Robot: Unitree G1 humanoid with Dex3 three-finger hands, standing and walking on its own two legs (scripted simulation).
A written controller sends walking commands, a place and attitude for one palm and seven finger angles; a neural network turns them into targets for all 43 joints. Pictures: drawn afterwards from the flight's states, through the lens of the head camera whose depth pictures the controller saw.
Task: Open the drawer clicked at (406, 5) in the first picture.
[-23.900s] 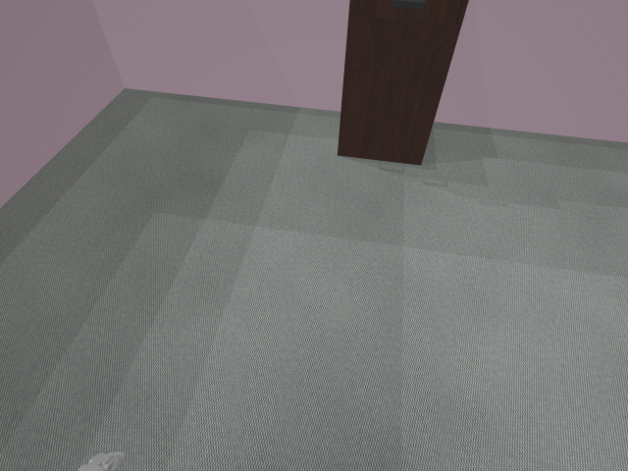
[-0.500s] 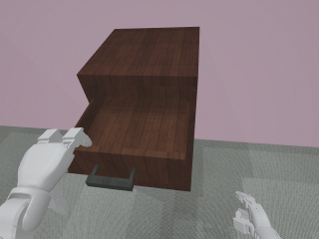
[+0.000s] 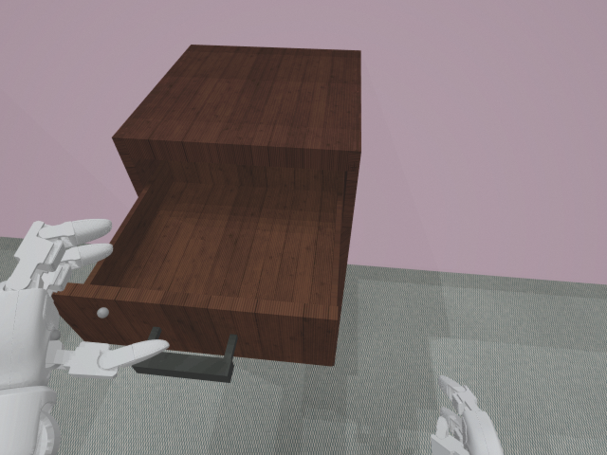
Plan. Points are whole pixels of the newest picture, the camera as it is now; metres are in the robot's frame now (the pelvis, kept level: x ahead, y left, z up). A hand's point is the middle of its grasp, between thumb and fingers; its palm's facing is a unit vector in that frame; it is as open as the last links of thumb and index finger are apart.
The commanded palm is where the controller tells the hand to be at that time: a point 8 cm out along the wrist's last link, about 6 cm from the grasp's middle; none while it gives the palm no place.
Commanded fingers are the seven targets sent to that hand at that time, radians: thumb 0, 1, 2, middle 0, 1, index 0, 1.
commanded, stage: draw the hand back to the body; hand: left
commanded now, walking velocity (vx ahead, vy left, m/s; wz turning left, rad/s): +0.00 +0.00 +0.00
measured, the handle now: (188, 351) +0.25 +0.19 -0.01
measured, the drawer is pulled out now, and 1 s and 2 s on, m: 0.30 0.30 0.30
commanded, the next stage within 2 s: step back with the hand held close in 0.66 s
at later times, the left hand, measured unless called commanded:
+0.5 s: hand (90, 321) +0.20 +0.23 +0.16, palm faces +0.40 -0.82 -0.42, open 8.3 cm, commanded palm +0.14 +0.27 +0.18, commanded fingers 0.00 0.90 0.90 -0.20 -0.30 -0.20 -0.30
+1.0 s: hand (88, 322) +0.19 +0.23 +0.16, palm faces +0.34 -0.80 -0.49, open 7.4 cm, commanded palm +0.12 +0.28 +0.18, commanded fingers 0.00 0.90 0.90 -0.20 -0.30 -0.20 -0.30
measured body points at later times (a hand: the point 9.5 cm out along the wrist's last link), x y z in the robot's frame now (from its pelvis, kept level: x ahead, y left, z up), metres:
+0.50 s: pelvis +0.02 -0.01 +0.00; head +0.01 -0.03 +0.45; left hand +0.17 +0.27 +0.19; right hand +0.22 -0.22 -0.08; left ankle -0.04 +0.10 -0.74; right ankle -0.01 -0.09 -0.74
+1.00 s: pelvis -0.01 +0.00 +0.00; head +0.02 -0.02 +0.45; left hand +0.17 +0.27 +0.19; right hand +0.18 -0.25 -0.09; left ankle -0.04 +0.10 -0.74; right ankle -0.01 -0.09 -0.74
